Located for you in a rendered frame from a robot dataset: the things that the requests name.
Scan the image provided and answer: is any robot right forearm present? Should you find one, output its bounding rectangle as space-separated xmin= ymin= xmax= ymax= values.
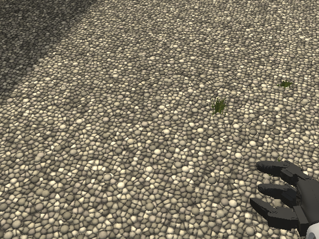
xmin=306 ymin=222 xmax=319 ymax=239

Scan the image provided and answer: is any robot right hand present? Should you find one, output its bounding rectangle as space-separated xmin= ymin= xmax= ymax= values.
xmin=249 ymin=160 xmax=319 ymax=237

